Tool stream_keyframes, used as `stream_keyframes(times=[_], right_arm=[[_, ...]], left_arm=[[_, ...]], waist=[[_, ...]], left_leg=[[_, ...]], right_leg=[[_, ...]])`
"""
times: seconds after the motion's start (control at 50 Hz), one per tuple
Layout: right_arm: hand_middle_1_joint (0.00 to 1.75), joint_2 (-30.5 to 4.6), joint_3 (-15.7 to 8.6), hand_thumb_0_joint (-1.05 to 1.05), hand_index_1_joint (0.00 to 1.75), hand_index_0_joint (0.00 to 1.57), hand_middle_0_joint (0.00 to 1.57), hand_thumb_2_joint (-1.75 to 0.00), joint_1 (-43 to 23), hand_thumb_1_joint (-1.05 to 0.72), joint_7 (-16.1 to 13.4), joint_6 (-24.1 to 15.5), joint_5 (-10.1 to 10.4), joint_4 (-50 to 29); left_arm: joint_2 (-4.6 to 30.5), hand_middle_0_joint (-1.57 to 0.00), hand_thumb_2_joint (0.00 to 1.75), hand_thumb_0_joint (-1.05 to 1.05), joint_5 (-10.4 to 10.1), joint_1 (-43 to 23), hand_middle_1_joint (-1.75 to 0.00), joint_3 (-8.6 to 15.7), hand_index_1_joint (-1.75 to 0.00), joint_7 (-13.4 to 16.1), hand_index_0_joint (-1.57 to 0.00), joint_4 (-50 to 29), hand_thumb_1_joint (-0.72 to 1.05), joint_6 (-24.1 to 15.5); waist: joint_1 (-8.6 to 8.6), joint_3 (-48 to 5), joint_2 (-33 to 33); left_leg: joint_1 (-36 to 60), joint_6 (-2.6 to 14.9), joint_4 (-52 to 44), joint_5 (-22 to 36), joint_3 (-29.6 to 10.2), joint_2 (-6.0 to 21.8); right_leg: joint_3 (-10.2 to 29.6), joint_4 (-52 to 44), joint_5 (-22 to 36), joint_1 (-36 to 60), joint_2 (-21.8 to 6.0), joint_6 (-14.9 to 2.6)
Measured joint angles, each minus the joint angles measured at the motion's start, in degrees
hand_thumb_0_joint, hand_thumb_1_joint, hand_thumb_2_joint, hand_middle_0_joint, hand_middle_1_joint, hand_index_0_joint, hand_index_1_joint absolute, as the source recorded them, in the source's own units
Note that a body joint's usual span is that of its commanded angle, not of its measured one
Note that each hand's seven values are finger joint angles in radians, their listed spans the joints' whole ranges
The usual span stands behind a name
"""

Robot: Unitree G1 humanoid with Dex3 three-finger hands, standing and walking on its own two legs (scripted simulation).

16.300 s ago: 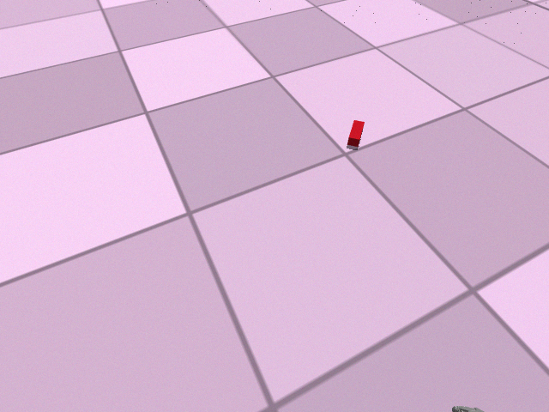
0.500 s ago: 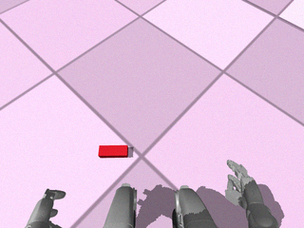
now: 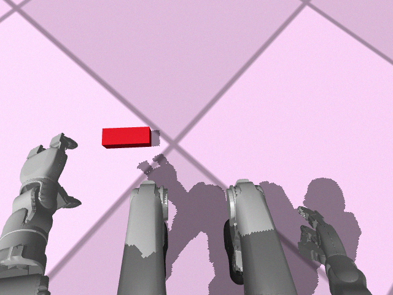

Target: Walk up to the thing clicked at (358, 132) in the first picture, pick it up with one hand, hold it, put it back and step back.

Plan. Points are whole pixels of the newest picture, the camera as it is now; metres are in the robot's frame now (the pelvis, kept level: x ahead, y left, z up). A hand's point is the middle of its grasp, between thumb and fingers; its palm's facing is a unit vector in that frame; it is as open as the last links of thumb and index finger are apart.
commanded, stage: rise first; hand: left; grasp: from above
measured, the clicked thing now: (127, 137) +0.50 +0.25 -0.43
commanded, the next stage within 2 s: none
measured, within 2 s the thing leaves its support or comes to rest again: neither
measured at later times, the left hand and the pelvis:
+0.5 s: hand (81, 154) +0.40 +0.32 -0.25, palm faces -0.46 -0.09 -0.88, open 14.2 cm; pelvis -0.02 +0.01 -0.09, yaw -3 degrees
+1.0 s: hand (93, 145) +0.44 +0.31 -0.29, palm faces -0.45 -0.03 -0.89, open 14.1 cm; pelvis -0.01 +0.01 -0.12, yaw -5 degrees
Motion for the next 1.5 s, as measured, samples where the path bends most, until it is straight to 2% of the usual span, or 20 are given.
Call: stream_keyframes(times=[0.08,0.22,0.32,0.44,0.58,0.72,1.02,1.26,1.5], right_arm=[[0.3,0.5,0.41,0.01,0.3,0.2,0.21,-0.91,1.55,-0.92,0.43,1.19,-0.55,1.41],[0.3,0.84,1.37,0.01,0.3,0.2,0.21,-0.91,4.18,-0.91,1.19,3.33,-1.54,2.98],[0.3,0.7,2.03,0.01,0.3,0.2,0.21,-0.91,5.1,-0.9,1.86,4.98,-2.4,3.71],[0.3,0.66,2.65,0.01,0.3,0.2,0.21,-0.91,4.91,-0.9,2.55,6.41,-3.6,4.27],[0.3,1.21,3.22,0.0,0.3,0.2,0.21,-0.91,3.74,-0.9,3.24,6.9,-4.92,4.43],[0.3,1.88,3.79,0.0,0.3,0.2,0.21,-0.91,2.77,-0.9,3.8,7.26,-5.81,4.4],[0.3,1.92,5.04,0.0,0.3,0.2,0.21,-0.91,2.4,-0.91,4.31,7.25,-7.37,4.39],[0.3,1.51,5.95,0.0,0.3,0.2,0.21,-0.91,2.69,-0.91,4.49,7.38,-7.79,3.93],[0.3,1.04,6.92,0.0,0.3,0.2,0.21,-0.9,2.65,-0.91,4.8,7.69,-8.18,3.71]], left_arm=[[2.6,-0.1,1.03,0.0,4.2,-5.54,-1.03,0.06,-1.04,0.12,-0.08,5.27,-0.58,-2.54],[7.02,-0.09,1.04,0.0,11.01,-11.8,-1.02,0.41,-1.03,1.77,-0.08,12.6,-0.56,-7.44],[9.05,-0.09,1.04,0.0,16.0,-14.9,-1.01,0.74,-1.01,4.9,-0.08,16.72,-0.56,-9.83],[10.84,-0.09,1.04,0.0,21.34,-18.76,-1.0,0.26,-1.0,8.83,-0.07,21.43,-0.55,-10.53],[12.13,-0.08,1.03,0.0,25.52,-22.78,-0.99,-0.38,-0.99,11.63,-0.08,25.12,-0.54,-10.06],[12.83,-0.08,1.01,0.0,28.27,-24.96,-0.99,-0.83,-0.98,13.22,-0.08,27.86,-0.53,-9.95],[14.88,-0.08,1.0,0.0,29.17,-27.07,-1.02,0.64,-1.0,15.97,-0.09,31.29,-0.52,-10.1],[15.76,-0.09,0.99,0.0,28.02,-28.09,-1.03,1.11,-1.0,15.66,-0.1,32.15,-0.51,-9.28],[17.02,-0.09,1.0,0.0,27.97,-28.7,-1.02,1.47,-1.0,15.52,-0.1,32.78,-0.52,-10.03]], waist=[[-0.59,0.84,-0.02],[-2.63,2.03,-0.57],[-4.17,2.41,-1.01],[-5.76,2.67,-1.42],[-7.0,3.14,-1.67],[-7.83,3.39,-1.86],[-9.32,4.54,-2.78],[-10.2,5.76,-2.68],[-10.85,6.52,-2.98]], left_leg=[[-4.61,-0.11,4.42,0.47,-0.73,-0.16],[-10.28,0.08,10.42,1.03,-1.9,-0.53],[-13.2,0.15,13.49,1.22,-2.56,-0.92],[-16.05,0.56,16.17,1.2,-2.84,-1.37],[-18.38,1.07,18.29,0.78,-2.96,-1.59],[-19.62,1.26,19.68,-0.04,-2.99,-1.45],[-21.55,0.45,22.6,-1.31,-3.86,-1.16],[-21.97,-0.12,23.59,-1.98,-4.5,-1.02],[-22.24,-0.38,24.57,-1.99,-5.3,-1.08]], right_leg=[[-0.4,4.14,0.51,-4.41,0.35,0.17],[-1.13,9.28,1.15,-9.41,0.81,0.53],[-1.58,11.71,1.14,-11.62,0.89,0.54],[-1.77,13.89,0.76,-13.73,0.81,0.35],[-1.82,15.54,0.19,-15.46,0.83,0.64],[-1.77,16.73,-0.49,-16.63,1.03,0.75],[-2.19,19.58,-1.12,-19.12,1.65,1.16],[-2.61,20.54,-1.37,-19.94,1.89,1.31],[-3.23,21.17,-1.09,-20.21,2.08,1.47]])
